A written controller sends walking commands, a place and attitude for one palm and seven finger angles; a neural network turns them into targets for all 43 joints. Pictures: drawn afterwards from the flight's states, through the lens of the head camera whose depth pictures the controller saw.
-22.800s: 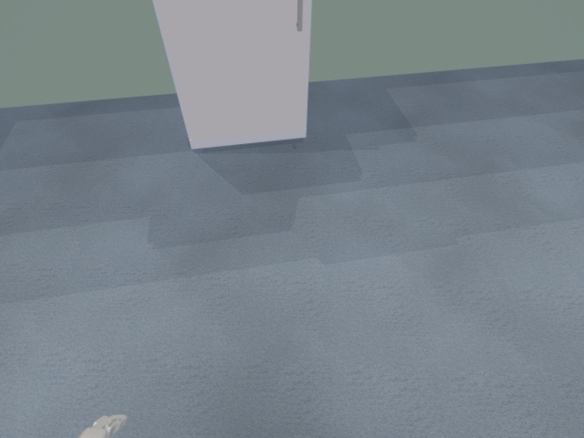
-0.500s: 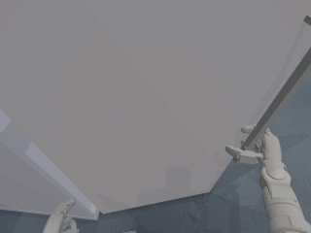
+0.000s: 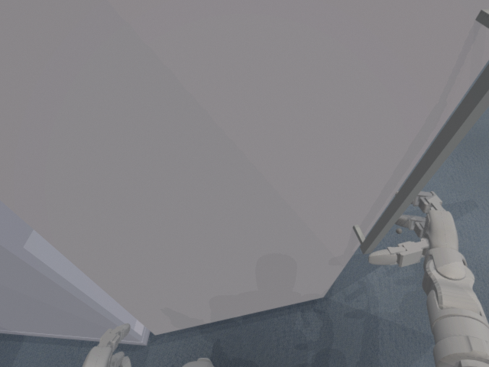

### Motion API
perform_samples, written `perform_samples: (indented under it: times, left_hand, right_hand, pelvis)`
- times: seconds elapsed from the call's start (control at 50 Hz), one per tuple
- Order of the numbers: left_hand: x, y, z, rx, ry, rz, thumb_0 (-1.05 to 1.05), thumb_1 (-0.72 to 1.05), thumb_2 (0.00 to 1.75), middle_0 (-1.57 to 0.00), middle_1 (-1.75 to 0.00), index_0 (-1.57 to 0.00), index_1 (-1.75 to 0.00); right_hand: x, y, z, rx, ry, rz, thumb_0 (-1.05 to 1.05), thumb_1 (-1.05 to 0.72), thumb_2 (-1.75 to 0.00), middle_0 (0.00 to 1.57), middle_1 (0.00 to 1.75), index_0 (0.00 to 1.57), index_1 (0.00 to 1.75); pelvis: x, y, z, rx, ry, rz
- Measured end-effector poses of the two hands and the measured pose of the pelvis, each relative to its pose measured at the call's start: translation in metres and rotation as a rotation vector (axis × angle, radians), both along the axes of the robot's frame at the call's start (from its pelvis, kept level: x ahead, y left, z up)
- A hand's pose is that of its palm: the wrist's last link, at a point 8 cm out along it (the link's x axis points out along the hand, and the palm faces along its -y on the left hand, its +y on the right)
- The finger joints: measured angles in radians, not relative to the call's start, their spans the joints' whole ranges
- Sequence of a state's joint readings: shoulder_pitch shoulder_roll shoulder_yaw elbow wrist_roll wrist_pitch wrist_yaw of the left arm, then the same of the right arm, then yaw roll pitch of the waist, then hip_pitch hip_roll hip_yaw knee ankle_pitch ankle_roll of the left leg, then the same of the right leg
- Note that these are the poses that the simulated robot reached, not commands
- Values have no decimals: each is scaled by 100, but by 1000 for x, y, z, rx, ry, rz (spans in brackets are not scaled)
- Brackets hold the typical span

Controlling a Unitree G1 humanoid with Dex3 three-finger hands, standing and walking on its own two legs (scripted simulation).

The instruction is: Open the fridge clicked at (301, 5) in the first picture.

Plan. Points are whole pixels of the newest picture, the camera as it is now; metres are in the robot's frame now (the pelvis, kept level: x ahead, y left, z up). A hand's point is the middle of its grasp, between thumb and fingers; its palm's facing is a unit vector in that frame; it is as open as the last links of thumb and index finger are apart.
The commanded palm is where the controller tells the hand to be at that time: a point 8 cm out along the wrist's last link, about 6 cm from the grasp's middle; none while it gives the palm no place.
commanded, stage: slip the hand off the handle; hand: right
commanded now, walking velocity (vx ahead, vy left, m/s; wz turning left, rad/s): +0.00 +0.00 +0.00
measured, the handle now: (406, 174) +0.40 -0.21 +0.12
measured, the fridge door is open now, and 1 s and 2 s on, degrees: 74 74 74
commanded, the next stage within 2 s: draw the hand back to the body in 1.18 s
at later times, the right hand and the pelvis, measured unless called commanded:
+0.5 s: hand (431, 223) +0.38 -0.29 +0.01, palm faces +0.19 +0.95 -0.25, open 14.6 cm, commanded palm +0.35 -0.34 +0.03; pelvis +0.01 -0.01 -0.01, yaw +0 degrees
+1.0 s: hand (464, 276) +0.29 -0.32 +0.01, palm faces +0.21 +0.94 -0.26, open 14.6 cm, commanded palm +0.26 -0.36 +0.03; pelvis +0.02 -0.01 -0.01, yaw -1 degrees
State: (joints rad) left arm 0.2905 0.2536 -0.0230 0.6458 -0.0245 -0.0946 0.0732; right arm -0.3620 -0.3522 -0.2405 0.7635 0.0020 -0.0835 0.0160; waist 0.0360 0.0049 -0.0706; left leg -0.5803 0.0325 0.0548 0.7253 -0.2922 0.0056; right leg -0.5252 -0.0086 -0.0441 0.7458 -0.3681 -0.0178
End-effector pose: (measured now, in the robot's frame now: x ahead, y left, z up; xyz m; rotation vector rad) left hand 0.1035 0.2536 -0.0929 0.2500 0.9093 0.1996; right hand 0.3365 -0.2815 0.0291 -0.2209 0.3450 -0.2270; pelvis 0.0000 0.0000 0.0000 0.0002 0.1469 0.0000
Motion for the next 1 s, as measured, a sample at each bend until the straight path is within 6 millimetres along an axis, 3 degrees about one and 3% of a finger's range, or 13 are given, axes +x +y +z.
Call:
perform_samples:
  times: [0.14,0.34,0.58,0.76,1.0]
  left_hand:
    - [0,5,1,23,18,11,1,90,90,-20,-30,-20,-30]
    - [0,2,-2,35,61,13,1,90,90,-20,-30,-20,-30]
    - [-10,-4,-7,21,111,37,1,90,90,-20,-30,-20,-30]
    - [0,-8,-3,4,67,42,1,90,90,-20,-30,-20,-30]
    - [53,-17,9,20,-102,-49,1,90,90,-20,-30,-20,-30]
  right_hand:
    - [3,-25,10,-7,-28,-5,-1,54,-21,26,116,25,115]
    - [8,-43,2,2,3,-5,-1,54,-21,26,115,25,115]
    - [19,-66,7,-7,8,4,-1,54,-21,26,115,25,115]
    - [-22,-69,-3,0,27,1,-1,54,-21,26,115,25,115]
    - [-77,-83,3,-4,8,-34,-1,54,-21,26,115,25,115]
  pelvis:
    - [5,-4,-1,10,10,-5]
    - [8,-8,-3,16,33,-11]
    - [12,-12,-6,24,60,-3]
    - [19,-16,-4,25,52,7]
    - [17,-14,-5,31,19,-24]
